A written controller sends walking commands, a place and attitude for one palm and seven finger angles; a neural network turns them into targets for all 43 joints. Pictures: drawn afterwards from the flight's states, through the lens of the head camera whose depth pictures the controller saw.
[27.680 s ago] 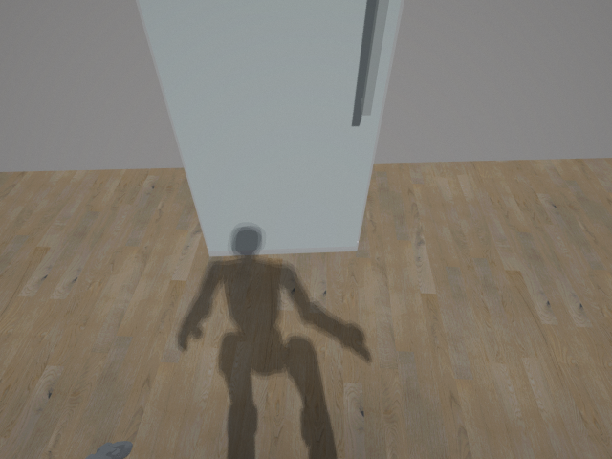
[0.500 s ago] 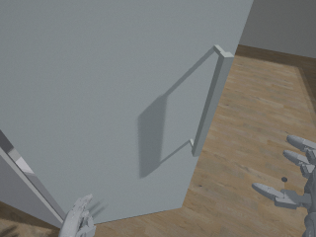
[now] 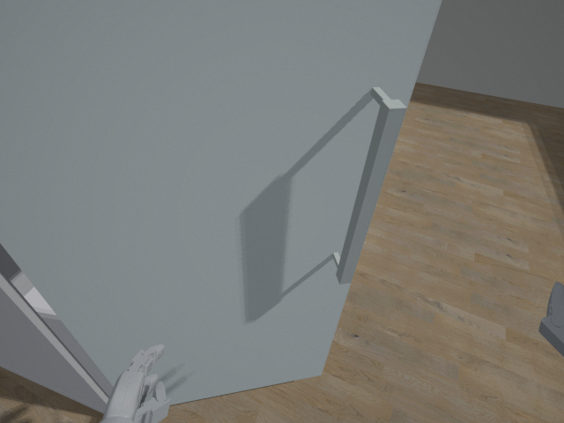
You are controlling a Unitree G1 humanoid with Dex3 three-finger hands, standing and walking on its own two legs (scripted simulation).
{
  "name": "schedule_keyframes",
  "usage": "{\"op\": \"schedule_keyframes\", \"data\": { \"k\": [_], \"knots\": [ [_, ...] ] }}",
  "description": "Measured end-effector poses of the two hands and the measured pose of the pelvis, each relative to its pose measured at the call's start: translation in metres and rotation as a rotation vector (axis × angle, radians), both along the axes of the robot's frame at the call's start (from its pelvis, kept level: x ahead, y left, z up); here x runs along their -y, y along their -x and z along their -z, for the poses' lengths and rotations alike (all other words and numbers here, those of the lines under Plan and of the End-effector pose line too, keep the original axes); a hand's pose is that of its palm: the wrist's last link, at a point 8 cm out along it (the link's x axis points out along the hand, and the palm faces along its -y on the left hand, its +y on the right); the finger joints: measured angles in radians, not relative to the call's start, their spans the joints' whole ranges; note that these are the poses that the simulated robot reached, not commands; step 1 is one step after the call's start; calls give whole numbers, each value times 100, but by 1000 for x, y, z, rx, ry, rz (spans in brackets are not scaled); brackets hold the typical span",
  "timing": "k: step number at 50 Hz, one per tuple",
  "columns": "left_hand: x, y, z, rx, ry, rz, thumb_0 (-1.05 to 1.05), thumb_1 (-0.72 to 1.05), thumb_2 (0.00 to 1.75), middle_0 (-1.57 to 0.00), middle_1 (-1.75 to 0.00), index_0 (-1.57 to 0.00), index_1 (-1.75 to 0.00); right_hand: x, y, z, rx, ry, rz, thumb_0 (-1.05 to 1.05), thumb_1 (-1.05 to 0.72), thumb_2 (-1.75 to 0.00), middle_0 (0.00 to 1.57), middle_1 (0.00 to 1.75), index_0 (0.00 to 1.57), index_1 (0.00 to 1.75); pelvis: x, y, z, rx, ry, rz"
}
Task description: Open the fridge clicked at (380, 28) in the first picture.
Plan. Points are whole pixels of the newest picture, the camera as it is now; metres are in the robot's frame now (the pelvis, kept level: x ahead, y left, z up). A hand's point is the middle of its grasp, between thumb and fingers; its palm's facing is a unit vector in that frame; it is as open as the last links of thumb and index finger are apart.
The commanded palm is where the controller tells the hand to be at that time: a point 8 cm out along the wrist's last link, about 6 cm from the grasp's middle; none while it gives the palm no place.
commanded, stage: draw the hand back to the body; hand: right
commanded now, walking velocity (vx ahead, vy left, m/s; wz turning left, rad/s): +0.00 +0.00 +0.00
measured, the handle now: (357, 202) +0.41 -0.13 +0.12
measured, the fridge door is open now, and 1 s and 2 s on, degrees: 59 59 59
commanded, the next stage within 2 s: step back with the hand held close in 0.26 s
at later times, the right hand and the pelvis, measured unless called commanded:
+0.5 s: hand (541, 316) +0.19 -0.27 +0.17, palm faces +0.48 +0.79 -0.38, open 7.4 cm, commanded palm +0.13 -0.30 +0.17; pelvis -0.01 +0.01 +0.00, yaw +0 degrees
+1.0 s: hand out of the picture +0.13 -0.29 +0.15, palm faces +0.43 +0.77 -0.48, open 7.4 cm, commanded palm +0.06 -0.32 +0.17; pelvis -0.07 -0.02 -0.01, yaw -1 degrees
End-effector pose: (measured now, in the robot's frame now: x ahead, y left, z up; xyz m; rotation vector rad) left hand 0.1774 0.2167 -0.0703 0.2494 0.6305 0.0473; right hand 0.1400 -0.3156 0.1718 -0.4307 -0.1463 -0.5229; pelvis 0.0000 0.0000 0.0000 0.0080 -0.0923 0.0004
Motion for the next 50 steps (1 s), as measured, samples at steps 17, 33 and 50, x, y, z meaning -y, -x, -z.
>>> {"op": "schedule_keyframes", "data": {
  "k": [17, 33, 50],
  "knots": [
    [-2, 10, 2, -10, 5, 0, 2, 90, 90, -20, -30, -20, -30, -9, 5, -2, 3, -3, -17, 1, -89, -90, 21, 30, 21, 31, -6, 7, -1, 15, 0, 1],
    [-10, 32, 3, -86, -18, -98, 2, 90, 89, -20, -29, -20, -30, -17, -4, 2, -80, 95, -158, 1, -89, -90, 21, 30, 21, 30, 6, 25, 1, -85, -7, -22],
    [6, 86, 10, -92, -37, -83, 2, 90, 89, -20, -30, -20, -30, 6, 53, 0, 4, 150, -110, 1, -89, -90, 21, 30, 21, 30, 17, 72, 10, -91, -30, 9]
  ]
}}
